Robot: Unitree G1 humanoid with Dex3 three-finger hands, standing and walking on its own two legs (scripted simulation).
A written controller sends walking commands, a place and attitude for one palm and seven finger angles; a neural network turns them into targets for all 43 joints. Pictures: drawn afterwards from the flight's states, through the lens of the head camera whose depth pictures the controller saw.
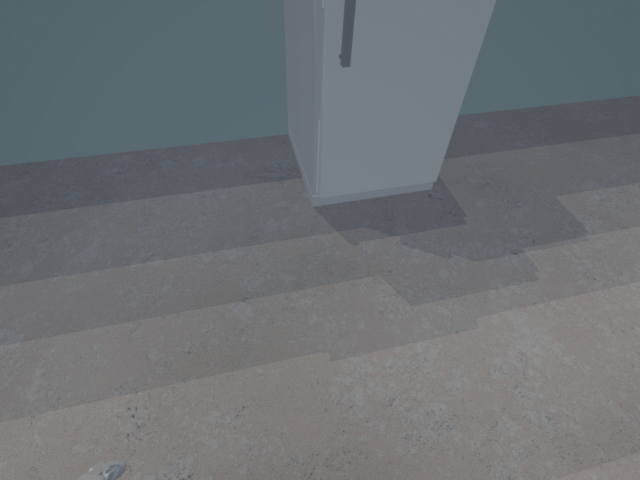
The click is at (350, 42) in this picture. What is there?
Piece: fridge door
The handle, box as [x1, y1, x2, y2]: [339, 0, 355, 67]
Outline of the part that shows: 355,0 345,0 342,46 341,53 339,54 341,60 340,63 342,67 349,66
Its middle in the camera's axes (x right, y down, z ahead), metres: +0.08 -0.71 +1.07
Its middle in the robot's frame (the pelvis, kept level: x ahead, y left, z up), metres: +1.30 -0.01 +0.15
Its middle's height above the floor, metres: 0.92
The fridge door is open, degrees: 0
